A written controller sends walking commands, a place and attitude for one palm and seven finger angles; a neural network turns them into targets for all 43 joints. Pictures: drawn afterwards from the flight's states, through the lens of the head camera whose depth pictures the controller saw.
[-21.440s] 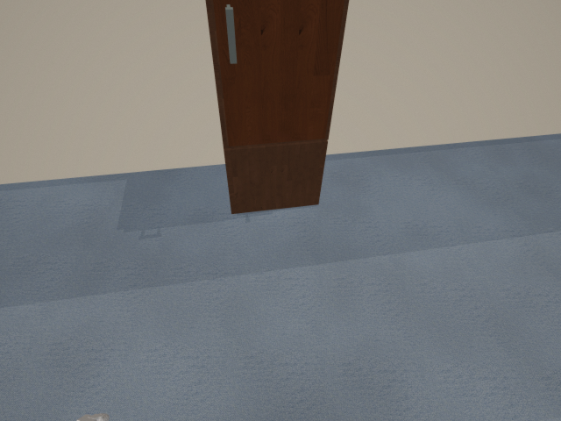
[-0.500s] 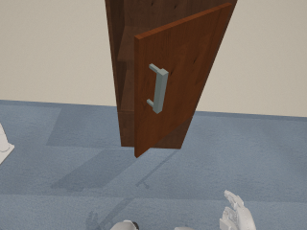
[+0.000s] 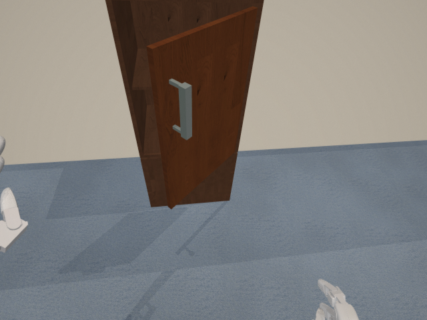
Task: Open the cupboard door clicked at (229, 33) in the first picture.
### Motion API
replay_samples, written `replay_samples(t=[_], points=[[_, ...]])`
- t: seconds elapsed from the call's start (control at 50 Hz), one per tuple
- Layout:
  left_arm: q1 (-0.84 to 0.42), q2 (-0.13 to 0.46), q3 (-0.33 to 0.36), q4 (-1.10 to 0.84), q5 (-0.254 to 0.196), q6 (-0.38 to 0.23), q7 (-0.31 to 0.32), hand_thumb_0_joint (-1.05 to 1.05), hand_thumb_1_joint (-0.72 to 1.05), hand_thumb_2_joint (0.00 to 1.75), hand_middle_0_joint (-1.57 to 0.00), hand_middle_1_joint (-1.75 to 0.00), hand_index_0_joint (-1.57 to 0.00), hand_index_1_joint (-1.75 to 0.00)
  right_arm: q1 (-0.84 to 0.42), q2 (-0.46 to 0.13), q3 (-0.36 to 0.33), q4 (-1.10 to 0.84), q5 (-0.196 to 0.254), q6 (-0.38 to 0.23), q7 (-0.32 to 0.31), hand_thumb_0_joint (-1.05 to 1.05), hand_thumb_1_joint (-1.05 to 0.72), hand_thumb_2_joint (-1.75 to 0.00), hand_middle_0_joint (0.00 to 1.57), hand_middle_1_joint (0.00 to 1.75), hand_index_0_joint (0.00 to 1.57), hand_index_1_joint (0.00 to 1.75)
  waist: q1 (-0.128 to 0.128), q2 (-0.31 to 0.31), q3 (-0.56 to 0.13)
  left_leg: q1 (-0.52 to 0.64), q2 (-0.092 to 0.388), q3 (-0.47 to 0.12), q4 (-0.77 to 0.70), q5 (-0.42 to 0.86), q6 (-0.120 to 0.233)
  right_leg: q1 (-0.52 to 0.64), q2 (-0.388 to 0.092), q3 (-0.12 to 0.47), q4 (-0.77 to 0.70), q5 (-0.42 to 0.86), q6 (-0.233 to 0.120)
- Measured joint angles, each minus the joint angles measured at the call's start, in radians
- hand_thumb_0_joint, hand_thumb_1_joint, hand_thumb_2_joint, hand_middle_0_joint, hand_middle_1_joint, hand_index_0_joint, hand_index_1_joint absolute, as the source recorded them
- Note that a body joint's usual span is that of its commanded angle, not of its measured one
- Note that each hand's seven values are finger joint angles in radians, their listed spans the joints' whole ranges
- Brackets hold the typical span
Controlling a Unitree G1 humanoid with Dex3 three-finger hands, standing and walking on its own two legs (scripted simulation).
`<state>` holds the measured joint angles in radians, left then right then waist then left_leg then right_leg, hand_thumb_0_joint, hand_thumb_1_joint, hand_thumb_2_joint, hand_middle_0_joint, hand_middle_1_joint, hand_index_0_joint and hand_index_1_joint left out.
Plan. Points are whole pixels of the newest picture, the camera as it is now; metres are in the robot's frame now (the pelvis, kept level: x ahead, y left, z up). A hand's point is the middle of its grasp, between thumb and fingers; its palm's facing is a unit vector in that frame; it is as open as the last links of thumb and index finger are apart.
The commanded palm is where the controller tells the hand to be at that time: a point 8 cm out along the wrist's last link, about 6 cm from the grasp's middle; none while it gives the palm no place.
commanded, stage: stop stepping back and stand still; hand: left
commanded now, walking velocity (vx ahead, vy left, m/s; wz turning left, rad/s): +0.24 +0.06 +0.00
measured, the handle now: (180, 110) +0.58 +0.09 +0.09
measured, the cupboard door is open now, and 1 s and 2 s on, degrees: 43 43 43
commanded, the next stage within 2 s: let the arm hang, fingers relaxed in 0.42 s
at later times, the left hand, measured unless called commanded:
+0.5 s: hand out of the picture +0.17 +0.27 +0.17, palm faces +0.43 -0.77 -0.47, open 7.4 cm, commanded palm none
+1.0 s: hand out of the picture -0.08 +0.20 -0.17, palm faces +0.10 -0.97 -0.21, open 7.1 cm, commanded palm none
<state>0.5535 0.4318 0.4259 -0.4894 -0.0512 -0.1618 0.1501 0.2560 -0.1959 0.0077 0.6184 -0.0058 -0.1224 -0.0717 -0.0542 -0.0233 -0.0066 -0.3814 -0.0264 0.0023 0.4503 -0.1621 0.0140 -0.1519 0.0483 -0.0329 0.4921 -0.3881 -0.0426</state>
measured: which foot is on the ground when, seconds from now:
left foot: down 0.00-0.00, up 0.02-0.22, down 0.24-1.00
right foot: down 0.00-1.00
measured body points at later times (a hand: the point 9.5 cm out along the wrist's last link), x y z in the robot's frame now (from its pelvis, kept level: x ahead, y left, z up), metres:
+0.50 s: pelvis -0.02 +0.01 -0.01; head -0.02 +0.01 +0.44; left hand +0.14 +0.31 +0.19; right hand +0.14 -0.20 -0.09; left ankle -0.01 +0.14 -0.74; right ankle -0.03 -0.08 -0.74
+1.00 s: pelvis -0.04 +0.02 +0.00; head -0.01 +0.03 +0.45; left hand -0.08 +0.26 -0.16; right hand -0.02 -0.21 -0.15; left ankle -0.01 +0.14 -0.74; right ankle -0.03 -0.08 -0.74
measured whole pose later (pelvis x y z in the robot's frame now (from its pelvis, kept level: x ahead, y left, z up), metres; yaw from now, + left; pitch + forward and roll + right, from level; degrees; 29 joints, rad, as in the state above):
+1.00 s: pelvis -0.04 +0.02 +0.00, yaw +3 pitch -2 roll -1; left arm 0.32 0.19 0.02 1.11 0.01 0.02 0.02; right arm 0.28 -0.17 0.00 1.08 -0.02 0.03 -0.03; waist 0.01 0.00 0.07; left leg -0.23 0.02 0.00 0.47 -0.21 0.00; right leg -0.16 0.01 -0.09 0.43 -0.24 -0.03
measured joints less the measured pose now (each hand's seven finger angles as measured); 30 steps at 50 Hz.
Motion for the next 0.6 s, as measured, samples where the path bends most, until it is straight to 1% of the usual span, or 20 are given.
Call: replay_samples(t=[0.02,0.06,0.08,0.1,0.12,0.14,0.18,0.22,0.24,0.28,0.32,0.36,0.38,0.44,0.48,0.52,0.54,0.56,0.6], points=[[0.019,0.0,-0.006,-0.016,0.003,-0.003,-0.003,0.01,0.89,0.9,-0.22,-0.3,-0.21,-0.3,0.006,-0.003,-0.004,0.0,-0.001,0.006,0.004,0.01,-0.91,-0.9,0.2,0.3,0.21,0.3,0.003,0.003,-0.001,-0.029,-0.001,-0.006,0.066,-0.061,-0.011,-0.004,0.0,-0.005,-0.014,0.04,-0.009],[0.058,-0.003,-0.014,-0.045,0.007,-0.019,-0.007,0.01,0.89,0.9,-0.22,-0.3,-0.21,-0.3,0.017,-0.01,-0.009,0.019,-0.006,0.019,0.009,0.01,-0.9,-0.9,0.2,0.3,0.21,0.3,0.031,-0.009,-0.018,-0.096,-0.006,-0.008,0.3,-0.124,-0.027,-0.023,-0.008,0.008,-0.02,0.101,-0.023],[0.066,-0.009,-0.019,-0.047,0.011,-0.029,-0.007,0.01,0.89,0.9,-0.22,-0.3,-0.21,-0.3,0.025,-0.015,-0.011,0.033,-0.006,0.023,0.008,0.01,-0.9,-0.9,0.2,0.3,0.21,0.3,0.043,-0.012,-0.03,-0.114,-0.003,-0.006,0.391,-0.139,-0.03,-0.029,-0.011,0.015,-0.021,0.109,-0.02],[0.064,-0.015,-0.023,-0.038,0.016,-0.04,-0.006,0.01,0.89,0.9,-0.22,-0.3,-0.21,-0.3,0.034,-0.02,-0.013,0.045,-0.006,0.025,0.006,0.01,-0.9,-0.9,0.2,0.3,0.21,0.3,0.051,-0.014,-0.041,-0.114,0.005,0.0,0.435,-0.149,-0.028,-0.032,-0.015,0.02,-0.024,0.11,-0.016],[0.054,-0.021,-0.026,-0.021,0.022,-0.05,-0.004,0.01,0.89,0.9,-0.22,-0.3,-0.21,-0.3,0.044,-0.024,-0.015,0.056,-0.005,0.025,0.0,0.01,-0.9,-0.9,0.2,0.3,0.21,0.3,0.057,-0.015,-0.05,-0.099,0.016,0.009,0.435,-0.156,-0.024,-0.033,-0.019,0.02,-0.028,0.11,-0.011],[0.036,-0.027,-0.028,0.002,0.027,-0.058,0.0,0.01,0.89,0.9,-0.22,-0.3,-0.21,-0.3,0.053,-0.027,-0.017,0.064,-0.004,0.022,-0.006,0.01,-0.9,-0.9,0.2,0.3,0.21,0.3,0.059,-0.015,-0.057,-0.073,0.028,0.017,0.404,-0.164,-0.017,-0.034,-0.024,0.017,-0.029,0.109,-0.006],[-0.008,-0.039,-0.031,0.046,0.034,-0.06,0.01,0.01,0.89,0.9,-0.22,-0.3,-0.22,-0.3,0.067,-0.036,-0.022,0.075,-0.001,0.013,-0.018,0.01,-0.9,-0.9,0.2,0.3,0.21,0.3,0.057,-0.012,-0.063,0.004,0.049,0.033,0.282,-0.173,-0.003,-0.037,-0.036,0.004,-0.016,0.1,0.001],[-0.043,-0.055,-0.033,0.068,0.034,-0.056,0.02,0.01,0.89,0.9,-0.22,-0.3,-0.21,-0.3,0.072,-0.052,-0.028,0.071,0.0,0.001,-0.026,0.01,-0.9,-0.9,0.2,0.3,0.21,0.3,0.051,0.009,-0.059,0.095,0.067,0.031,0.134,-0.172,0.013,-0.049,-0.038,-0.016,0.021,0.079,0.012],[-0.056,-0.061,-0.03,0.069,0.031,-0.054,0.022,0.01,0.89,0.9,-0.22,-0.3,-0.21,-0.3,0.065,-0.057,-0.032,0.069,0.0,-0.004,-0.027,0.01,-0.91,-0.9,0.2,0.3,0.21,0.3,0.045,0.019,-0.049,0.117,0.071,0.023,0.09,-0.127,0.008,-0.059,-0.038,-0.025,0.049,0.065,0.018],[-0.067,-0.06,-0.016,0.067,0.026,-0.049,0.024,0.01,0.89,0.9,-0.22,-0.3,-0.21,-0.3,0.034,-0.044,-0.032,0.069,0.003,-0.005,-0.024,0.01,-0.91,-0.9,0.2,0.3,0.21,0.3,0.047,0.0,-0.018,0.12,0.056,0.037,0.107,-0.104,-0.013,-0.069,-0.058,-0.01,0.094,0.05,0.031],[-0.054,-0.047,-0.001,0.057,0.024,-0.044,0.021,0.01,0.89,0.9,-0.21,-0.3,-0.21,-0.3,0.01,-0.021,-0.023,0.057,0.002,-0.013,-0.018,0.01,-0.91,-0.9,0.2,0.3,0.2,0.3,0.043,-0.013,-0.005,0.122,0.048,0.05,0.114,-0.112,-0.019,-0.084,-0.063,0.002,0.129,0.025,0.04],[-0.046,-0.033,0.006,0.043,0.026,-0.041,0.018,0.01,0.89,0.9,-0.21,-0.3,-0.21,-0.3,-0.005,0.005,-0.01,0.042,0.0,-0.027,-0.009,0.01,-0.91,-0.9,0.2,0.3,0.2,0.3,0.039,-0.017,0.007,0.12,0.046,0.052,0.112,-0.113,-0.02,-0.087,-0.057,-0.003,0.132,0.017,0.044],[-0.043,-0.028,0.006,0.035,0.027,-0.04,0.016,0.01,0.89,0.9,-0.21,-0.3,-0.21,-0.3,-0.012,0.016,-0.002,0.035,0.0,-0.034,-0.004,0.01,-0.91,-0.9,0.2,0.3,0.2,0.3,0.039,-0.014,0.015,0.117,0.049,0.05,0.114,-0.112,-0.022,-0.082,-0.051,-0.006,0.113,0.038,0.037],[-0.03,-0.031,-0.007,0.012,0.026,-0.045,0.007,0.01,0.89,0.9,-0.21,-0.3,-0.21,-0.3,-0.029,0.032,0.017,0.025,0.001,-0.035,0.013,0.01,-0.91,-0.9,0.2,0.3,0.21,0.3,0.039,0.021,0.028,0.11,0.074,0.029,0.12,-0.111,-0.031,-0.062,-0.023,-0.025,0.064,0.071,0.004],[-0.005,-0.032,-0.011,-0.003,0.019,-0.051,0.003,0.01,0.89,0.9,-0.21,-0.3,-0.21,-0.3,-0.036,0.037,0.022,0.019,0.003,-0.026,0.023,0.01,-0.9,-0.9,0.2,0.3,0.21,0.3,0.044,0.036,0.022,0.095,0.085,0.024,0.133,-0.117,-0.029,-0.064,-0.009,-0.027,0.049,0.078,-0.006],[0.014,-0.037,-0.02,-0.008,0.015,-0.054,0.001,0.01,0.89,0.9,-0.22,-0.3,-0.21,-0.3,-0.04,0.032,0.021,0.017,0.005,-0.013,0.027,0.01,-0.9,-0.9,0.2,0.3,0.21,0.3,0.05,0.047,0.018,0.087,0.081,0.007,0.157,-0.127,-0.022,-0.062,-0.002,-0.026,0.042,0.08,-0.008],[-0.008,-0.036,-0.044,0.041,0.036,-0.062,-0.014,0.01,0.89,0.9,-0.21,-0.3,-0.21,-0.3,-0.043,0.021,0.01,0.039,0.003,-0.024,0.045,0.01,-0.9,-0.9,0.2,0.3,0.21,0.3,0.052,0.057,0.005,0.065,0.075,0.003,0.188,-0.131,-0.018,-0.073,-0.005,-0.032,0.048,0.077,-0.006],[-0.054,-0.037,-0.086,0.129,0.056,-0.047,-0.039,0.01,0.89,0.9,-0.21,-0.3,-0.21,-0.3,-0.049,0.004,-0.004,0.066,0.002,-0.019,0.062,0.01,-0.9,-0.9,0.2,0.3,0.21,0.3,0.057,0.07,-0.01,0.044,0.071,0.003,0.214,-0.133,-0.016,-0.09,-0.012,-0.041,0.067,0.068,-0.002],[-0.158,-0.068,-0.178,0.363,0.074,0.032,-0.085,0.0,0.89,0.9,-0.21,-0.3,-0.21,-0.3,-0.065,-0.033,-0.022,0.117,-0.003,0.024,0.078,0.01,-0.9,-0.9,0.2,0.3,0.21,0.3,0.061,0.098,-0.035,0.028,0.056,-0.002,0.223,-0.17,-0.012,-0.128,-0.03,-0.054,0.129,0.035,0.008]])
